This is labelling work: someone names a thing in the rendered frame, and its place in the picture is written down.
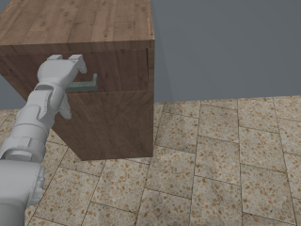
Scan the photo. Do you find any drawer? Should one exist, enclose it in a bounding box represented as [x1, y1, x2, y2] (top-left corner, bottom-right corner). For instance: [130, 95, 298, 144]
[0, 48, 148, 96]

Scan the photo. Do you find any handle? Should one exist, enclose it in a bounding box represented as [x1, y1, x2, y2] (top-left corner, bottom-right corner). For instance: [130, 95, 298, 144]
[65, 73, 98, 92]

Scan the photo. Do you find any robot left forearm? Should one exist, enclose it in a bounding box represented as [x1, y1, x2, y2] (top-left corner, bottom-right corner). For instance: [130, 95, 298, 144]
[0, 81, 65, 164]

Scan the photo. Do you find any cabinet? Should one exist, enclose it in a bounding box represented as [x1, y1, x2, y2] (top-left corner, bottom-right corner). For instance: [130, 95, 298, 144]
[0, 0, 155, 161]

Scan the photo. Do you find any left robot upper arm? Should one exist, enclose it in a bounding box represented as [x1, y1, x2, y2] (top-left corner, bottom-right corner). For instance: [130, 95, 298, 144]
[0, 159, 46, 226]

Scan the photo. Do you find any left robot hand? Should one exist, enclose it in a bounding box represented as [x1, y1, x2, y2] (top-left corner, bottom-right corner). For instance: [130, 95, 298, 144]
[37, 55, 87, 120]

